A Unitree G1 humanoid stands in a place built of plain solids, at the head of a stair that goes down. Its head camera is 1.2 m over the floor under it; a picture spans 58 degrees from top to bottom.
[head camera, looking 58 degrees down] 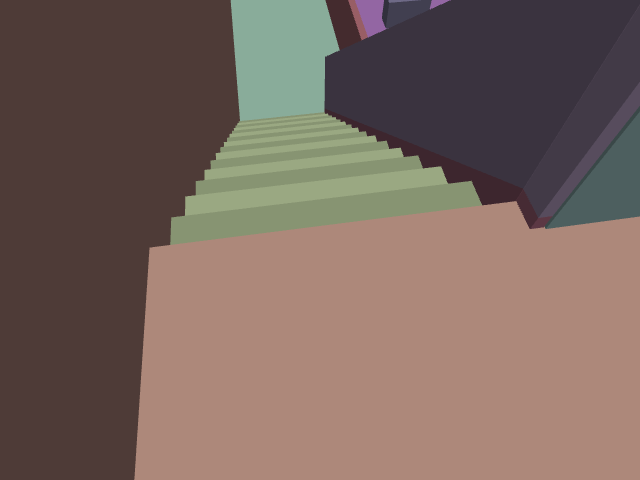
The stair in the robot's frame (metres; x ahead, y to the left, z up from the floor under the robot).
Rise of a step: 0.21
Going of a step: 0.27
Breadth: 1.25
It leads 9 degrees to the left of straight ahead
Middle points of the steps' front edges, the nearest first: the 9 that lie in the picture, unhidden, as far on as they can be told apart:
0.82 -0.06 0.00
1.08 -0.02 -0.21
1.35 0.02 -0.42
1.61 0.06 -0.63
1.88 0.10 -0.83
2.14 0.14 -1.04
2.41 0.18 -1.25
2.68 0.22 -1.46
2.94 0.26 -1.67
